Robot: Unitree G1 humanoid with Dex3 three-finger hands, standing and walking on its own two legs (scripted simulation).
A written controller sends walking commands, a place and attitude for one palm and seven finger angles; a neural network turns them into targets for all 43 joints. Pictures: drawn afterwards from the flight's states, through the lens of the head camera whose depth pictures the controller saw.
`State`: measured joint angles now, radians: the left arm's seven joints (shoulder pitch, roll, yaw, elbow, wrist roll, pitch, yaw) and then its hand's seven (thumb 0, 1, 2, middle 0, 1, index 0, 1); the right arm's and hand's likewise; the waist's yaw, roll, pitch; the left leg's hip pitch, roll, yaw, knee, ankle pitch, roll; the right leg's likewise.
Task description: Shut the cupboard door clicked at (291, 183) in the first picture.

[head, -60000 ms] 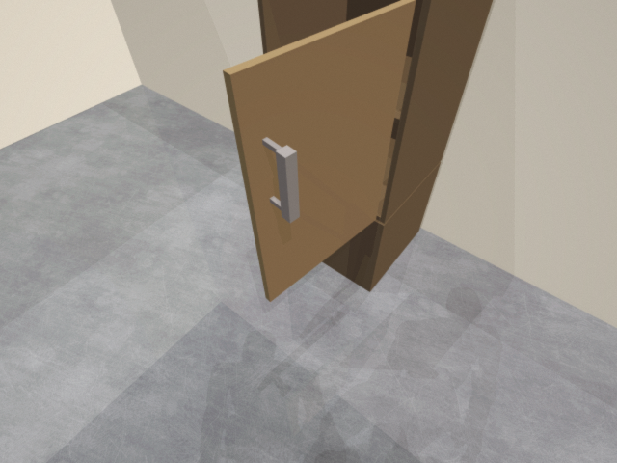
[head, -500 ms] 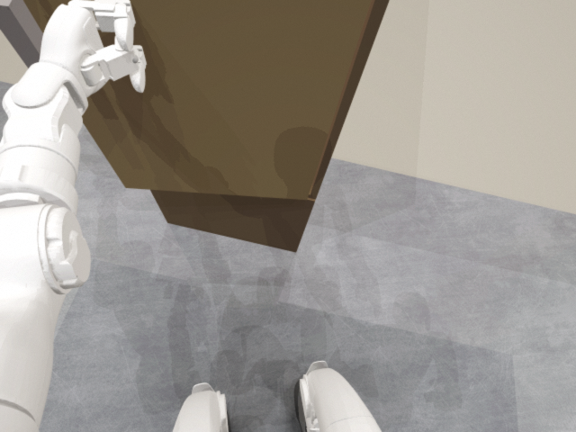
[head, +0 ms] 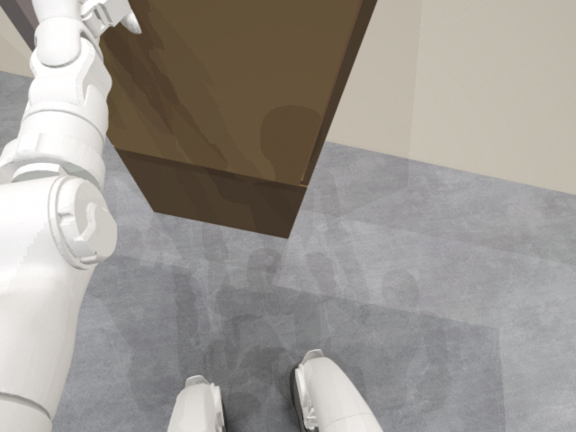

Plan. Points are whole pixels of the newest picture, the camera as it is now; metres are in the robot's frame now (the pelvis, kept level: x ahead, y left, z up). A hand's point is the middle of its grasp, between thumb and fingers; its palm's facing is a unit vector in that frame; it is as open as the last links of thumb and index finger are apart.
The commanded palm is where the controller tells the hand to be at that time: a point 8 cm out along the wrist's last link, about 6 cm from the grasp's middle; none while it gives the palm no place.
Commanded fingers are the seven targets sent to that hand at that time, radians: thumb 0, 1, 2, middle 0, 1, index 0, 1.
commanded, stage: pull the fist back off the door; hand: left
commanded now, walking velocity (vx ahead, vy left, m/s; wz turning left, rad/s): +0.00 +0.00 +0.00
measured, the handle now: out of the picture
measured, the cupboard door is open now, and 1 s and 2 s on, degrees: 0 0 0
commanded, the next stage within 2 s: draw the hand back to the body in 0.72 s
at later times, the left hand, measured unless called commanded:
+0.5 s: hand (140, 48) +0.55 +0.08 +0.13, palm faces +0.12 -0.99 -0.01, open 3.1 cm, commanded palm +0.50 +0.12 +0.14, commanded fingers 0.00 0.90 0.90 -1.30 -1.50 -1.30 -1.50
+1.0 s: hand (133, 71) +0.50 +0.09 +0.15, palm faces +0.12 -0.99 -0.02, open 3.1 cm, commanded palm +0.44 +0.14 +0.16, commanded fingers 0.00 0.90 0.90 -1.30 -1.50 -1.30 -1.50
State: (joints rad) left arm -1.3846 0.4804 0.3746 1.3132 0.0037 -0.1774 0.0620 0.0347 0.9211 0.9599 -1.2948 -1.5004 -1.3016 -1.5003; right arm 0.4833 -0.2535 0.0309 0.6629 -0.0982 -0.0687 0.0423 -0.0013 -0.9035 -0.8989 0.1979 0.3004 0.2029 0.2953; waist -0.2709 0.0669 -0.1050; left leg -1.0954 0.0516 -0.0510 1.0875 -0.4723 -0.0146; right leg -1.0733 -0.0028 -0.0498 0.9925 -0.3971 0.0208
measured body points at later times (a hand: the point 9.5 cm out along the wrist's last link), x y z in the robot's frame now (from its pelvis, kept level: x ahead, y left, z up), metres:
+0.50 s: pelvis +0.03 -0.01 +0.04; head +0.13 -0.01 +0.47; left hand +0.53 +0.14 +0.14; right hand +0.00 -0.27 -0.08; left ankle +0.01 +0.12 -0.66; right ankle +0.03 -0.14 -0.66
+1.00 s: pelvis +0.02 -0.01 +0.04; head +0.09 -0.03 +0.49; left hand +0.48 +0.14 +0.15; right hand +0.06 -0.26 -0.09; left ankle +0.01 +0.12 -0.66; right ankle +0.03 -0.14 -0.66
